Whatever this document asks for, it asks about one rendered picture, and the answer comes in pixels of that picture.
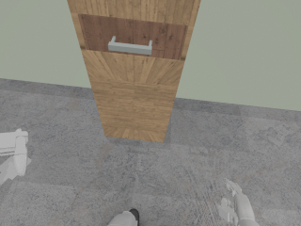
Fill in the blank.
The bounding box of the drawer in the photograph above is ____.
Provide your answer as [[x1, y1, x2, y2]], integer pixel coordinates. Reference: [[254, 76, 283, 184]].
[[78, 13, 187, 60]]

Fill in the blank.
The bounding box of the robot left foot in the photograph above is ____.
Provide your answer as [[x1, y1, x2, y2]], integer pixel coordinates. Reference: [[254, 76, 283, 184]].
[[129, 208, 139, 226]]

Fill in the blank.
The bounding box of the right robot hand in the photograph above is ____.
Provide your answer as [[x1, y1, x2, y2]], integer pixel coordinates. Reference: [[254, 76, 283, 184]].
[[218, 178, 256, 226]]

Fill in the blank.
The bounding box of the left robot thigh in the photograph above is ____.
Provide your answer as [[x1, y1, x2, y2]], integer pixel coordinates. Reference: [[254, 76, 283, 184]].
[[107, 214, 138, 226]]

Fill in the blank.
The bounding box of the left robot hand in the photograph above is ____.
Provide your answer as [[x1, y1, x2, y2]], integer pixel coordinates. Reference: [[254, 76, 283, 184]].
[[0, 128, 32, 187]]

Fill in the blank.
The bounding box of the cabinet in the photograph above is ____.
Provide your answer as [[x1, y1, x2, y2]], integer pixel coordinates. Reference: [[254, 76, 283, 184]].
[[67, 0, 201, 143]]

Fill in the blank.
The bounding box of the handle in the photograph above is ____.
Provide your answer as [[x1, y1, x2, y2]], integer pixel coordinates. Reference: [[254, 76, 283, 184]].
[[108, 36, 152, 55]]

